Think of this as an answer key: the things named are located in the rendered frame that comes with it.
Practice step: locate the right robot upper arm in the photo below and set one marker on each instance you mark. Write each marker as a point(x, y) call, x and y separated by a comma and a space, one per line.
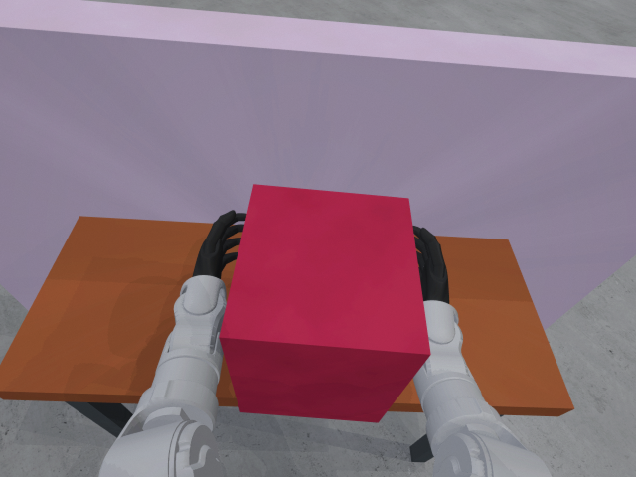
point(469, 454)

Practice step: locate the right robot hand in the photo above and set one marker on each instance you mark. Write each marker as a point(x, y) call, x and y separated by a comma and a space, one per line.
point(432, 268)

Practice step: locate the left robot hand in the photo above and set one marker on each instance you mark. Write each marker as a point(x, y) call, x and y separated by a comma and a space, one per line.
point(212, 259)

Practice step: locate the left robot forearm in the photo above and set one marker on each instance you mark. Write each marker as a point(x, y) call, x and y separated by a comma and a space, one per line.
point(186, 378)

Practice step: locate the carton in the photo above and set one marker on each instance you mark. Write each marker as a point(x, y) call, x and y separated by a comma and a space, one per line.
point(325, 315)

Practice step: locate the left robot upper arm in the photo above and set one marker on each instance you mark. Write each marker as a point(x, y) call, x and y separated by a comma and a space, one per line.
point(182, 449)

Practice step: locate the table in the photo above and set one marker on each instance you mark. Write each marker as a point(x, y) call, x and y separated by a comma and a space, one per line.
point(95, 333)

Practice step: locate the right robot forearm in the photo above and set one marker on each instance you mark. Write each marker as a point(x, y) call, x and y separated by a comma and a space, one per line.
point(448, 394)

